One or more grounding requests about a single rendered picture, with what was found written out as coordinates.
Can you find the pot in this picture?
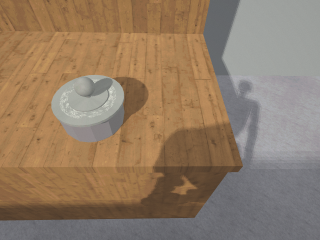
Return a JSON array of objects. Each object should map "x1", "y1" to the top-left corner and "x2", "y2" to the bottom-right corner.
[{"x1": 60, "y1": 105, "x2": 125, "y2": 143}]

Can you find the knob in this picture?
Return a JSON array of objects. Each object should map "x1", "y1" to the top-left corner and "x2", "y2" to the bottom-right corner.
[{"x1": 74, "y1": 77, "x2": 95, "y2": 97}]

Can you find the lid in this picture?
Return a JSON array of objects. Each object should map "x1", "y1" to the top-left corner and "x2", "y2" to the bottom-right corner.
[{"x1": 51, "y1": 75, "x2": 125, "y2": 128}]

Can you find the table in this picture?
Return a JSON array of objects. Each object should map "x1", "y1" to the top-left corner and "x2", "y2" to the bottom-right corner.
[{"x1": 0, "y1": 0, "x2": 243, "y2": 221}]

